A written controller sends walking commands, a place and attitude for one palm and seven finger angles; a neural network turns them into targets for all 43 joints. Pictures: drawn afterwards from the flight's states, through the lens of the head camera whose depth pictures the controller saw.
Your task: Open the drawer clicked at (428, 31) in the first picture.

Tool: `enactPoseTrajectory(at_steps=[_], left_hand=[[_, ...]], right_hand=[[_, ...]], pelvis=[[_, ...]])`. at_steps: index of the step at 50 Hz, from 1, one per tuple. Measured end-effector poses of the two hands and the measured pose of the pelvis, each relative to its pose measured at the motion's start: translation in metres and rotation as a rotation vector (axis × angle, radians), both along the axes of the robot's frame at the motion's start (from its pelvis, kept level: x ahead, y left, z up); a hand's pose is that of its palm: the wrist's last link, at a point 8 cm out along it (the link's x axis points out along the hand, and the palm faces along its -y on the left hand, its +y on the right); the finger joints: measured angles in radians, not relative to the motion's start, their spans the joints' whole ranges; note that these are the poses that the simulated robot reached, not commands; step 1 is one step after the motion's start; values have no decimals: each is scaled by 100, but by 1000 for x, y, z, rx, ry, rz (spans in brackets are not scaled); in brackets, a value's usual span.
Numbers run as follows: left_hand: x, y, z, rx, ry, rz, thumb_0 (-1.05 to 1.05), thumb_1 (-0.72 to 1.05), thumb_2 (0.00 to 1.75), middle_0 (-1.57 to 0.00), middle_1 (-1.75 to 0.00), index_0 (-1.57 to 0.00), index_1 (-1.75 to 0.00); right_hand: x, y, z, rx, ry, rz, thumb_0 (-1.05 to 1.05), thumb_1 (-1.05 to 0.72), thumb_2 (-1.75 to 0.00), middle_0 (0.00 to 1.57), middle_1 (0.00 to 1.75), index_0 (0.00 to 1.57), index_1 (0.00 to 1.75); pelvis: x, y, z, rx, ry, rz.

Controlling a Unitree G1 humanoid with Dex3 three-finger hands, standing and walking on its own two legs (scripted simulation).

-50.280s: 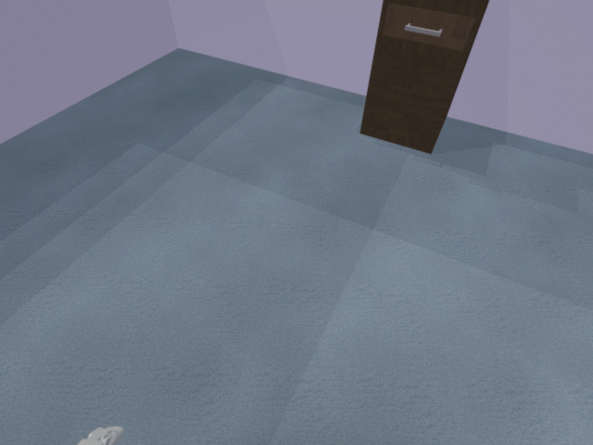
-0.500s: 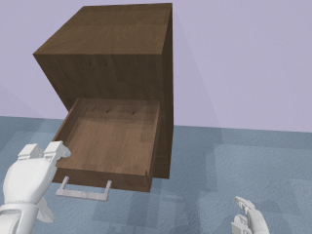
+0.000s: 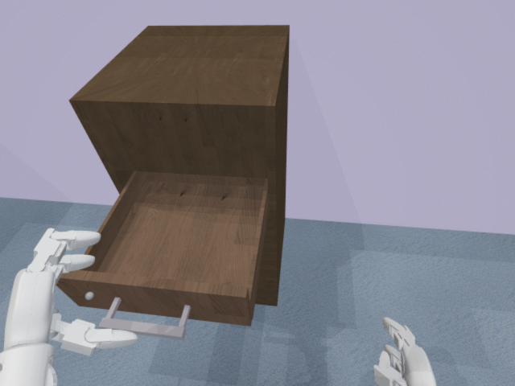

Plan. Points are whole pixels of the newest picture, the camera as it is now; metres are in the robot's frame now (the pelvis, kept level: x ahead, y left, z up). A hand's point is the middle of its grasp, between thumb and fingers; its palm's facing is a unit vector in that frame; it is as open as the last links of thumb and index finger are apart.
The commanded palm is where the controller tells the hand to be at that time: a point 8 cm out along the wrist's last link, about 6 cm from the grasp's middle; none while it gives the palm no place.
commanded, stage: draw the hand back to the body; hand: left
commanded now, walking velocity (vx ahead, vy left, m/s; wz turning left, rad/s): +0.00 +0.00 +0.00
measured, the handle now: (146, 318) +0.25 +0.26 -0.11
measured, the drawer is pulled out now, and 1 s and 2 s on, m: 0.30 0.30 0.30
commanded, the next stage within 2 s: step back with the hand held close in 0.82 s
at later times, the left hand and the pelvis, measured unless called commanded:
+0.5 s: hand (74, 270) +0.20 +0.23 +0.17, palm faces +0.37 -0.83 -0.43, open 9.7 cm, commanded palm +0.15 +0.28 +0.19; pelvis +0.02 +0.00 +0.01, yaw -1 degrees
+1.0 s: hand (79, 264) +0.20 +0.22 +0.18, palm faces +0.38 -0.81 -0.45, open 7.5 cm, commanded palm +0.14 +0.26 +0.19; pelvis +0.01 -0.02 +0.02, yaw +0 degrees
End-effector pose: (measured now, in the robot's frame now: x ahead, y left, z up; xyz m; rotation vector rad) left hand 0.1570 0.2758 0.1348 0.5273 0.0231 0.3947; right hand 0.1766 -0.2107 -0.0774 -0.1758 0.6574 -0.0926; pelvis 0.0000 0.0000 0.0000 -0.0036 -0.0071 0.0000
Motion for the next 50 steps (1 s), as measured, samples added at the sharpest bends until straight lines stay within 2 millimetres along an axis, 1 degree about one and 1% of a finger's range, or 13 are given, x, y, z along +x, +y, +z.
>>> enactPoseTrajectory(at_steps=[2,4,10,12,15,20,29,32,36,39,42,47,50], left_hand=[[4,-5,3,-71,-45,-19,-1,-37,35,-31,-111,-30,-111],[8,-8,10,-99,-81,-44,-1,-31,38,-30,-108,-30,-108],[15,-3,32,-63,-121,-87,-1,-13,46,-29,-96,-28,-96],[14,-1,36,-50,-114,-86,-1,-6,49,-28,-92,-28,-91],[12,1,37,-48,-94,-78,-1,4,53,-28,-85,-27,-85],[7,-3,40,-53,-90,-71,-1,21,60,-26,-74,-26,-74],[1,-4,62,-3,-168,-54,0,52,74,-24,-54,-24,-53],[1,-6,62,-11,-174,-47,0,63,78,-23,-47,-23,-47],[1,-9,53,-37,-144,-42,0,75,83,-22,-39,-22,-39],[1,-12,48,-50,-124,-44,0,80,86,-22,-35,-22,-35],[0,-16,48,-47,-120,-52,1,84,88,-22,-33,-21,-33],[-1,-19,56,-23,-141,-62,1,87,89,-22,-31,-21,-31],[3,-17,66,28,-169,-78,1,88,89,-22,-31,-21,-30]], right_hand=[[-3,0,5,-15,-8,0,1,-90,-90,21,30,21,30],[-5,-1,9,-28,-16,-1,1,-90,-90,21,30,21,30],[-1,-8,15,-35,-27,-17,1,-90,-90,21,30,21,30],[2,-10,16,-32,-25,-23,1,-90,-90,21,30,21,30],[6,-12,16,-28,-21,-28,1,-90,-90,21,30,21,30],[15,-12,18,-27,-32,-15,1,-90,-90,21,30,21,30],[28,-7,21,0,-62,10,1,-90,-90,21,30,21,30],[28,-7,21,11,-61,14,1,-90,-90,21,30,21,30],[25,-10,19,11,-47,16,1,-90,-90,21,30,21,30],[22,-14,18,3,-35,15,1,-90,-90,21,30,21,30],[19,-19,17,-5,-28,10,1,-90,-90,21,30,21,30],[16,-26,15,-9,-22,-5,1,-90,-90,21,30,21,30],[14,-29,14,-13,-8,-7,1,-90,-90,21,30,21,30]], pelvis=[[3,0,3,0,-11,1],[6,0,5,-1,-19,0],[11,2,10,0,-25,-11],[13,3,12,1,-21,-15],[15,3,13,2,-17,-18],[17,3,14,4,-15,-14],[18,-3,15,5,-27,-8],[16,-5,15,6,-30,-6],[15,-8,16,7,-31,-6],[14,-11,16,6,-32,-6],[15,-13,16,6,-32,-6],[15,-15,16,6,-34,-5],[13,-15,15,-4,-14,-3]])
